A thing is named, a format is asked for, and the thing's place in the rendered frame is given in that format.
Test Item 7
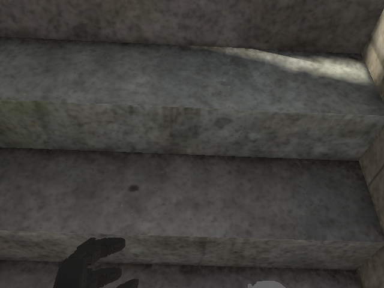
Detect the robot left hand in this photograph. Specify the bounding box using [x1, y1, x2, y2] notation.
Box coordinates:
[53, 238, 139, 288]

